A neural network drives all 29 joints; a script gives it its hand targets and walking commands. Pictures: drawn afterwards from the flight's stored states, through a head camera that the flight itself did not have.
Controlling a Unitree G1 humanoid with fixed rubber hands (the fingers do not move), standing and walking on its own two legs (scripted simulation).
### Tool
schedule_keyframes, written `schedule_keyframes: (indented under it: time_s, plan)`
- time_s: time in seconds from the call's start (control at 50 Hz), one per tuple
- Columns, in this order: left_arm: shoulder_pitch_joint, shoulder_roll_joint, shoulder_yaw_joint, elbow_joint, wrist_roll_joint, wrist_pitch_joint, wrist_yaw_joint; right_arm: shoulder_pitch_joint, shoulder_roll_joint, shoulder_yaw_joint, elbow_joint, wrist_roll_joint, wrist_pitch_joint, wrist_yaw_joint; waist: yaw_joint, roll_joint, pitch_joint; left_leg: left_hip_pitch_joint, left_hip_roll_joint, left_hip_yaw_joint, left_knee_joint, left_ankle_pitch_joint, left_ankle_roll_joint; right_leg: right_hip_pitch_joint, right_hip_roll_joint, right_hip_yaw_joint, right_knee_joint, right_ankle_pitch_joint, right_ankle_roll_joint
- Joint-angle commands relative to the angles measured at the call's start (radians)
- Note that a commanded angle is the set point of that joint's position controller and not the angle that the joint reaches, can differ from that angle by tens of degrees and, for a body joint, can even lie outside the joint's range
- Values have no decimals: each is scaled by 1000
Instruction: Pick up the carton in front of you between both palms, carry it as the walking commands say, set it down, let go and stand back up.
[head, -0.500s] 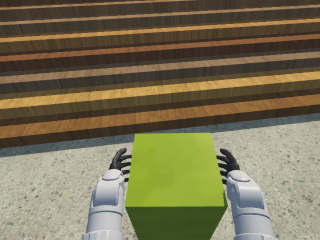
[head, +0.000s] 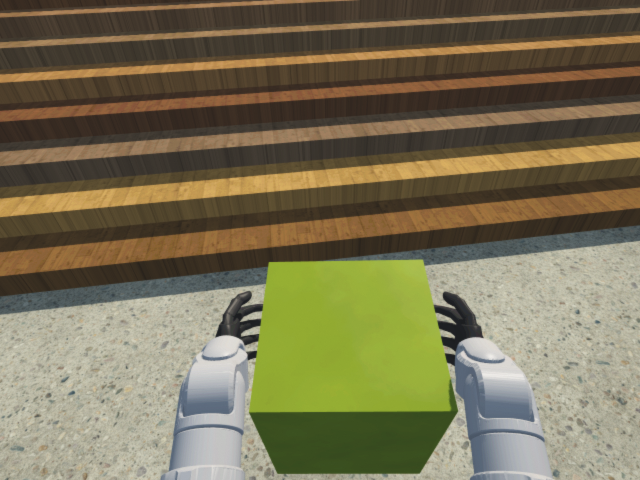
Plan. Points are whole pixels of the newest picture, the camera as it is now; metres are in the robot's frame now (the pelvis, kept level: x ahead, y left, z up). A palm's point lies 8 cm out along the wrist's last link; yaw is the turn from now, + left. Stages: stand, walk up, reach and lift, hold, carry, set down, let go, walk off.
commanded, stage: carry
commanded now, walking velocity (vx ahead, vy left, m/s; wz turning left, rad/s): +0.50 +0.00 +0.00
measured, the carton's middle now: (346, 371) +0.30 +0.00 -0.02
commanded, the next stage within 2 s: none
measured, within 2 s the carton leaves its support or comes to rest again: neither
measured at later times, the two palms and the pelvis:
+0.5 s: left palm (271, 247) +0.47 +0.12 +0.08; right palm (462, 255) +0.45 -0.18 +0.07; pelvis +0.19 -0.02 -0.02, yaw +0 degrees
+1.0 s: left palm (275, 166) +0.78 +0.15 +0.05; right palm (408, 167) +0.77 -0.15 +0.05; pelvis +0.51 +0.01 -0.02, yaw -2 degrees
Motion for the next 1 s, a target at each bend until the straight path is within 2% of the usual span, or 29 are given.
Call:
schedule_keyframes:
  time_s: [0.0, 0.06, 0.12, 0.14, 0.18, 0.2, 0.22, 0.26, 0.28, 0.3, 0.32, 0.34, 0.38, 0.44, 0.46, 0.48, 0.5, 0.52, 0.54, 0.58, 0.6, 0.64, 0.72, 0.82, 0.88, 0.9, 0.92, 0.94, 0.98]
  plan:
    - [-510, -913, -669, -123, -340, 12, -224, -509, 913, 650, -128, 325, 7, 209, -3, 25, -187, -25, 87, -36, -78, -202, 40, -59, -58, -14, -31, -158, -34]
    - [-521, -873, -738, -224, -397, 99, -206, -508, 874, 716, -221, 381, 92, 188, -8, 75, -156, -48, 143, -101, -122, -339, 69, -146, -62, -35, 15, -218, -27]
    - [-513, -840, -777, -288, -457, 196, -194, -500, 823, 750, -287, 425, 187, 168, -8, 95, -124, -74, 161, -90, -98, -263, 81, -127, -60, -79, -7, -133, -23]
    - [-493, -841, -787, -304, -476, 226, -191, -485, 823, 766, -311, 442, 217, 162, -3, 49, -125, -119, 132, -31, -32, -188, 70, -63, -86, -49, -48, -113, -33]
    - [-429, -831, -785, -334, -491, 271, -182, -475, 840, 794, -372, 482, 272, 158, 12, -212, -154, -316, 43, 147, 253, -60, 18, 149, -228, 171, -110, 69, -112]
    - [-391, -829, -782, -348, -492, 291, -174, -467, 842, 803, -402, 505, 295, 161, 16, -260, -128, -414, 23, 188, 222, -131, 3, 218, -279, 241, -125, 214, -163]
    - [-384, -833, -783, -386, -493, 308, -166, -472, 851, 815, -428, 529, 313, 166, 16, -232, -119, -411, 16, 199, 139, -145, 4, 233, -287, 237, -101, 340, -184]
    - [-386, -851, -798, -466, -504, 343, -155, -422, 871, 820, -454, 562, 341, 171, -7, -99, -201, -62, 16, 205, -49, -18, 20, 59, -223, 57, 44, 362, -117]
    - [-400, -852, -814, -520, -522, 361, -159, -374, 872, 810, -457, 548, 346, 167, -29, 59, -233, 149, 94, 50, -119, 43, 64, -117, -131, -131, 268, 452, -50]
    - [-421, -857, -832, -561, -546, 377, -168, -324, 862, 794, -464, 520, 351, 159, -37, 304, -245, 413, 255, -184, -87, 447, 145, -430, -59, -237, 493, 298, 11]
    - [-408, -862, -840, -561, -551, 385, -177, -296, 869, 792, -483, 506, 361, 150, -37, 357, -192, 541, 345, -307, -128, 771, 211, -676, 0, -221, 527, -167, 12]
    - [-396, -868, -841, -574, -563, 391, -182, -307, 898, 799, -528, 515, 371, 144, -42, 225, -169, 598, 383, -306, -119, 800, 238, -744, -33, -178, 488, -281, -4]
    - [-373, -878, -830, -592, -577, 396, -187, -366, 903, 818, -614, 537, 386, 139, -42, 91, -178, 591, 360, -204, -106, 672, 186, -697, -57, -164, 282, -265, -21]
    - [-291, -858, -808, -589, -548, 405, -166, -357, 854, 825, -657, 558, 411, 145, -9, 169, -248, 293, 233, 94, -55, 639, 76, -183, 36, -287, -8, 105, -26]
    - [-281, -851, -797, -592, -534, 409, -160, -337, 844, 825, -656, 566, 419, 151, 3, 132, -297, 136, 188, 190, 54, 623, 43, 107, 71, -348, -58, 203, -31]
    - [-252, -837, -782, -586, -518, 415, -155, -339, 817, 823, -664, 574, 425, 156, 22, 69, -349, -44, 155, 247, 195, 481, 16, 364, 15, -283, -46, 155, -46]
    - [-235, -815, -768, -574, -495, 420, -149, -373, 789, 823, -680, 579, 437, 164, 49, -151, -336, -239, 61, 274, 467, 195, -24, 416, -238, 157, -211, -76, -101]
    - [-270, -816, -760, -566, -483, 425, -146, -417, 790, 833, -674, 591, 450, 172, 35, -290, -281, -481, -13, 184, 641, -156, -14, 477, -416, 498, -289, 105, -238]
    - [-311, -830, -763, -584, -496, 434, -145, -417, 800, 831, -637, 592, 455, 178, 26, -178, -252, -541, 70, 87, 757, -172, 27, 449, -447, 456, -252, 182, -278]
    - [-346, -867, -784, -592, -521, 441, -151, -393, 835, 815, -593, 582, 452, 181, 20, -9, -221, -544, 130, 70, 715, -73, 43, 371, -387, 269, -239, 333, -226]
    - [-361, -882, -798, -599, -536, 442, -157, -374, 855, 809, -578, 571, 447, 178, 16, -2, -213, -520, 140, 75, 634, -20, 36, 346, -356, 184, -256, 370, -186]
    - [-365, -895, -818, -604, -563, 440, -174, -339, 883, 797, -555, 540, 434, 165, 18, -66, -207, -479, 107, 129, 509, 30, 23, 342, -303, 60, -270, 451, -142]
    - [-333, -877, -825, -578, -587, 439, -205, -265, 895, 783, -519, 476, 418, 137, 18, -114, -155, -494, 63, 206, 296, 131, 11, 354, -254, -69, -275, 561, -136]
    - [-310, -866, -812, -556, -577, 433, -216, -293, 896, 803, -548, 487, 416, 135, 20, -172, -65, -305, 15, 308, 56, 299, 47, 249, -217, -186, -270, 709, -113]
    - [-309, -863, -815, -575, -567, 428, -213, -293, 902, 807, -552, 504, 410, 144, -8, -170, -182, 24, -55, 381, -8, 280, 61, 214, -184, -294, 14, 886, -66]
    - [-310, -858, -816, -580, -562, 426, -212, -289, 899, 806, -552, 505, 408, 149, -27, -115, -239, 206, -22, 344, -15, 206, 57, 110, -156, -295, 196, 735, -46]
    - [-322, -847, -816, -578, -553, 427, -213, -271, 894, 800, -538, 504, 408, 154, -45, 21, -292, 324, 186, 23, -99, -39, 96, -42, -111, -281, 438, 453, -19]
    - [-325, -862, -827, -592, -557, 430, -211, -270, 898, 797, -509, 504, 396, 160, -29, 305, -354, 488, 428, -462, -259, -96, 253, -325, 31, -206, 716, -44, 8]
    - [-329, -893, -828, -575, -552, 409, -209, -301, 959, 824, -542, 542, 385, 172, -25, 161, -314, 406, 397, -349, -262, 135, 249, -429, -64, -62, 856, -74, -47]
